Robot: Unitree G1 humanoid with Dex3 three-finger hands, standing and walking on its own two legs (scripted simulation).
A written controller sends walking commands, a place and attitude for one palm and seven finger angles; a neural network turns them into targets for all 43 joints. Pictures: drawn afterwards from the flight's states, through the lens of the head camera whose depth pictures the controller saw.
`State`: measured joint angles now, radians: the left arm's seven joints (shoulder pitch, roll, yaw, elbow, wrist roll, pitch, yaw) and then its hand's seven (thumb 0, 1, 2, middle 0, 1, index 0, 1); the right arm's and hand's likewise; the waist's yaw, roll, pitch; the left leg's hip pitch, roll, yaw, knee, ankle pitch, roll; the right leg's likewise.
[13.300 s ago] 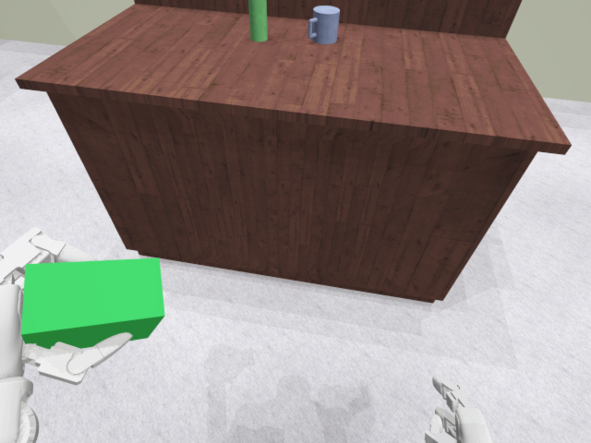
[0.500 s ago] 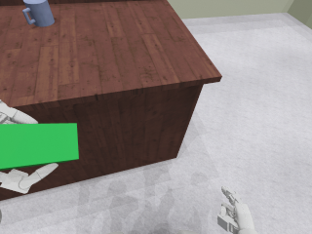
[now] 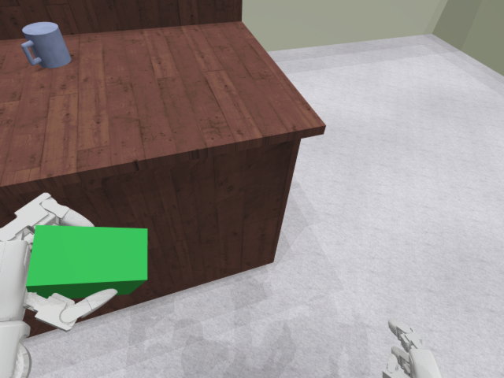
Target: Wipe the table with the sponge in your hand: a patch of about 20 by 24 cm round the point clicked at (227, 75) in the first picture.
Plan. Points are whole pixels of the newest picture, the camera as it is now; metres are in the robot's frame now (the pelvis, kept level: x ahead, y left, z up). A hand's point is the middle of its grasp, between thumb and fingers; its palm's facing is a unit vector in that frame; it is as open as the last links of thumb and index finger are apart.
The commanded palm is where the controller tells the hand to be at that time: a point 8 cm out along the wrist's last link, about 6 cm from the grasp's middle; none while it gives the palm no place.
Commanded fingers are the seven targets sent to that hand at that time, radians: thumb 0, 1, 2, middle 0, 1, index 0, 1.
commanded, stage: come to a stop and stand still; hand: left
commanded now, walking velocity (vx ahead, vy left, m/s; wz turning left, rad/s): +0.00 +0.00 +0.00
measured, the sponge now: (105, 264) +0.22 +0.20 +0.13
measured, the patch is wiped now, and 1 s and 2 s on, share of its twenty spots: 0.00 0.00 0.00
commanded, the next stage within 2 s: look again from close up in 0.70 s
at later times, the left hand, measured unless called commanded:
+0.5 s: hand (27, 227) +0.24 +0.29 +0.16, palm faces +0.40 -0.84 -0.36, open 10.3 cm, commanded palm +0.18 +0.32 +0.18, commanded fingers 0.00 0.10 1.30 -1.20 -1.60 -1.20 -1.60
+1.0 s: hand (20, 229) +0.24 +0.31 +0.15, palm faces +0.41 -0.84 -0.36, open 10.2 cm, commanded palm +0.18 +0.33 +0.18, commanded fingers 0.00 0.10 1.30 -1.20 -1.60 -1.20 -1.60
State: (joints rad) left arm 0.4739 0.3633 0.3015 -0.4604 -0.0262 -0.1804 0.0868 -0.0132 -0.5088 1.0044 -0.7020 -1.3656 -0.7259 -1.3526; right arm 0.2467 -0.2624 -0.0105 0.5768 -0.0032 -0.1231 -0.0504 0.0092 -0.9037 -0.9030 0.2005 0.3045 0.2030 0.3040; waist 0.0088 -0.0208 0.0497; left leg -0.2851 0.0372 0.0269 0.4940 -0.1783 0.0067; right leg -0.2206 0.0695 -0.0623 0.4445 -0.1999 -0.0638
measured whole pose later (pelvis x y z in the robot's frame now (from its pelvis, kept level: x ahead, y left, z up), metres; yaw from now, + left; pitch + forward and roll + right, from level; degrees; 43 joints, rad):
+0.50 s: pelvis +0.03 +0.04 +0.01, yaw +1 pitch +0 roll -1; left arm 0.40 0.37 0.34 -0.46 -0.04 -0.17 0.10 -0.01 -0.51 1.01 -0.70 -1.36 -0.73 -1.35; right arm 0.17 -0.17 0.07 0.56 -0.02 -0.12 -0.03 0.01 -0.90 -0.90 0.21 0.31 0.21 0.30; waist 0.04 -0.03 0.05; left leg -0.24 -0.02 0.03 0.41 -0.17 0.05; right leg -0.16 0.01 -0.06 0.35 -0.19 -0.01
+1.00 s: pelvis +0.03 +0.05 +0.01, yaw +2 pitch +0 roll -2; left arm 0.43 0.36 0.33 -0.46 -0.05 -0.17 0.12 -0.01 -0.51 1.01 -0.71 -1.36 -0.73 -1.35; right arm 0.20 -0.20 0.04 0.57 -0.01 -0.08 -0.05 0.01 -0.90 -0.90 0.20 0.30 0.21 0.30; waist 0.03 -0.02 0.04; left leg -0.25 -0.03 0.03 0.42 -0.19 0.06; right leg -0.17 0.00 -0.06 0.35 -0.20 0.00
